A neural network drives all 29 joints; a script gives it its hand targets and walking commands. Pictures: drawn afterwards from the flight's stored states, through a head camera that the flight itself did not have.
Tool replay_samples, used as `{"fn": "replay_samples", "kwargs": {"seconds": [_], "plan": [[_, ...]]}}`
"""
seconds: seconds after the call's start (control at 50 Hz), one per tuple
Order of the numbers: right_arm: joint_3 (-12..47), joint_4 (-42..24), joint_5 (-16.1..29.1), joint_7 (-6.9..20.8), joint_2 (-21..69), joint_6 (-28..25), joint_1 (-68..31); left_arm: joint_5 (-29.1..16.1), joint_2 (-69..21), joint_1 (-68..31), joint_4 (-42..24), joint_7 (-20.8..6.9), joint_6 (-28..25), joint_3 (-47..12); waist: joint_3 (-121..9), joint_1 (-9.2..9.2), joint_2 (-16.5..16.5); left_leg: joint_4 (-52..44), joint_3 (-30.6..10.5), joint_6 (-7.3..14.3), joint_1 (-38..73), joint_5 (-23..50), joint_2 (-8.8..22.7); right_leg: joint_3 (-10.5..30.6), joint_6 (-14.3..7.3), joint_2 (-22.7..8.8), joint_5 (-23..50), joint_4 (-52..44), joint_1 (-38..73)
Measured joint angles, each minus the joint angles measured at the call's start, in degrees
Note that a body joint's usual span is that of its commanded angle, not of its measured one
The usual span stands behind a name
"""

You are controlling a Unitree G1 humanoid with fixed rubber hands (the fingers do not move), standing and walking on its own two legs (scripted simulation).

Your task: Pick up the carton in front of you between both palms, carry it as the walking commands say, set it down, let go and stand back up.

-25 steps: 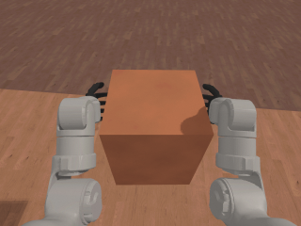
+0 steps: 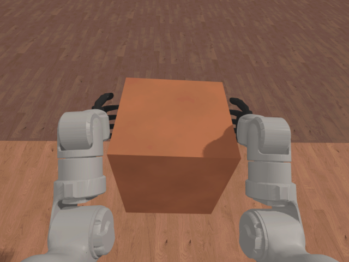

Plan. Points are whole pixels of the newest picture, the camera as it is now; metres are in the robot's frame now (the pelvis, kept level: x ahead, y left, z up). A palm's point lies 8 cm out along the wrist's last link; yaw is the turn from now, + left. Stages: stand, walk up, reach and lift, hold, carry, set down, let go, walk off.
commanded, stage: carry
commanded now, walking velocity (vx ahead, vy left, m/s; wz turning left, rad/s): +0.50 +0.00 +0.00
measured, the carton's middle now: (171, 150) +0.36 -0.01 +0.08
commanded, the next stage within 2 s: none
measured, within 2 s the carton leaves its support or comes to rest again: neither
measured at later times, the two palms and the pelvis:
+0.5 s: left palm (115, 54) +0.63 +0.14 +0.17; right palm (219, 52) +0.65 -0.16 +0.17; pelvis +0.27 -0.04 +0.02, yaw +2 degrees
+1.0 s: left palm (116, 6) +0.91 +0.16 +0.20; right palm (200, 11) +0.89 -0.13 +0.20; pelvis +0.53 +0.02 +0.04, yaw +0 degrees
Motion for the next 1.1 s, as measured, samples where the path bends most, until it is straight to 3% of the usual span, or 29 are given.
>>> {"fn": "replay_samples", "kwargs": {"seconds": [0.16,0.26,0.32,0.36,0.38,0.44,0.5,0.64,0.76,0.82,0.86,0.9,0.94,1.0,1.1], "plan": [[-1.28,-6.90,1.24,-0.78,0.15,0.26,-0.54,0.54,-0.96,-0.92,-6.79,0.07,0.36,0.20,1.18,-0.11,-0.10,-7.30,-1.06,0.16,9.36,-2.80,-0.62,-1.04,1.24,-3.33,6.59,-7.84,-14.37],[-1.45,-4.12,0.60,-0.73,0.44,0.64,-1.11,0.45,-0.58,-0.95,-4.33,0.03,0.69,0.60,-1.61,-0.04,-0.07,-10.18,-2.29,-1.29,16.08,-6.69,-0.32,-2.78,0.82,-3.57,11.96,-21.66,-13.36],[-1.03,-1.60,0.31,-0.66,0.17,0.81,-1.26,0.32,-0.26,-1.02,-1.54,-0.06,0.51,0.73,-3.13,0.63,0.74,-9.77,-2.77,-2.50,20.00,-10.49,0.68,-5.26,-0.39,-1.95,13.17,-31.75,-8.50],[-0.99,-0.39,0.45,-0.51,-0.78,0.94,-1.46,0.60,-0.41,-1.85,1.01,0.10,-0.26,0.02,-3.27,1.73,1.63,-2.52,-2.38,-3.08,19.85,-14.09,2.17,-7.10,-1.41,-0.19,15.89,-37.73,-3.44],[-1.08,0.07,0.77,-0.41,-1.43,0.74,-1.44,0.82,-0.70,-2.04,1.97,0.09,-0.95,-0.41,-2.87,2.51,2.30,5.00,-2.78,-3.09,17.41,-12.95,3.03,-7.63,-1.86,0.21,15.82,-36.05,-3.07],[-1.46,1.43,0.89,-0.17,-2.01,0.58,-0.96,1.15,-1.33,-0.98,3.39,0.06,-1.90,-1.36,-1.13,4.88,1.98,30.30,-6.57,-2.17,6.25,-10.23,0.81,-7.12,-2.55,0.58,11.17,-34.65,-0.70],[-1.61,0.25,0.00,-0.19,-1.13,1.06,-0.81,0.28,-1.27,1.02,0.95,0.21,-1.65,-1.65,0.76,5.97,1.58,38.90,-6.38,-1.33,-3.64,-7.04,1.03,-6.29,-2.24,0.69,10.54,-38.17,3.05],[-2.01,-6.63,-0.66,-0.28,0.00,0.85,-1.50,-0.84,-1.76,1.37,-6.51,0.82,-2.12,-0.56,2.28,6.14,1.63,29.55,-5.54,-2.45,-16.84,-2.87,4.20,-4.96,-2.07,0.72,7.75,-43.43,10.21],[-2.38,-5.71,-0.26,-0.27,-0.53,1.40,-1.42,-0.22,-2.07,0.41,-4.86,0.84,-1.48,-0.55,-1.15,5.47,1.56,11.27,-3.20,-2.21,-14.04,2.86,4.27,-3.83,0.15,0.17,2.58,-45.73,17.37],[-2.23,-1.87,-0.13,-0.21,-0.94,1.28,-2.39,-0.02,-1.30,-0.28,-1.98,0.72,-0.86,-0.66,-2.87,4.42,0.63,0.71,-0.19,-0.97,-7.12,3.48,1.99,-3.57,1.44,-1.24,-2.38,-42.00,19.96],[-1.43,0.78,-0.52,-0.21,-0.51,0.12,-3.10,-0.40,0.13,-0.50,-0.46,0.32,-0.98,-0.58,-2.75,2.69,-0.97,2.25,0.95,-0.45,-5.53,3.79,0.50,-2.58,1.53,-2.84,-3.61,-29.68,16.87],[-0.56,2.40,-1.02,-0.22,-0.03,-0.35,-2.60,-0.73,0.69,0.01,0.98,0.06,-1.13,-0.18,-2.16,1.19,-0.56,3.53,0.66,-0.11,-4.04,0.91,0.24,-0.01,0.96,-0.94,-2.76,-13.08,10.46],[-0.03,2.40,-0.70,-0.23,0.07,-0.24,-1.13,-0.31,0.41,0.33,1.54,0.05,-0.63,0.04,-1.46,0.31,-0.10,1.67,0.13,-0.13,-1.55,-0.04,0.15,0.13,0.30,0.06,-1.10,-2.50,3.97],[0.12,-0.39,0.33,-0.45,-0.09,-0.03,0.53,0.46,-0.28,0.30,-0.21,0.07,-0.06,-0.11,-0.12,-0.01,0.00,-2.11,-0.24,0.03,2.31,-0.35,0.01,-0.54,-0.05,-0.62,1.60,-0.03,-3.88],[-0.91,-5.51,1.12,-0.96,-0.06,0.06,0.01,0.58,-0.87,-0.29,-5.15,0.17,-0.14,-0.28,0.71,-0.07,0.01,-6.23,-1.03,0.07,7.80,-2.22,-0.42,-0.94,1.06,-2.81,5.28,-5.49,-12.76]]}}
